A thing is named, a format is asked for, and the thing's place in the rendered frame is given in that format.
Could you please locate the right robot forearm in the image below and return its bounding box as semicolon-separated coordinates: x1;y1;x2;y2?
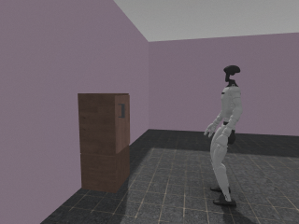
213;112;223;126

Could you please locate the cupboard door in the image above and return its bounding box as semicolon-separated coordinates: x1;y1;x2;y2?
115;95;131;154

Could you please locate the humanoid robot head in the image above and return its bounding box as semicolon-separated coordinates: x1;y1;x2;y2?
223;65;240;88

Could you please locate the robot torso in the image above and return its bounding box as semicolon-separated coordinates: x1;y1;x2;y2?
221;84;235;135

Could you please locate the handle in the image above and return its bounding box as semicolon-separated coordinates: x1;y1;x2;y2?
118;104;125;119

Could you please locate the right robot hand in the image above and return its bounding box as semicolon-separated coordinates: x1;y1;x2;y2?
204;123;217;137

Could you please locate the left robot upper arm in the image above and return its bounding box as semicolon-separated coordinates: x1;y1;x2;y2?
229;86;243;114

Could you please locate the left robot forearm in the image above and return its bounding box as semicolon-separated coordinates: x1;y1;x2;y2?
221;107;242;137

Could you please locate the left robot hand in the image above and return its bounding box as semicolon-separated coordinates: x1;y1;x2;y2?
210;134;228;156

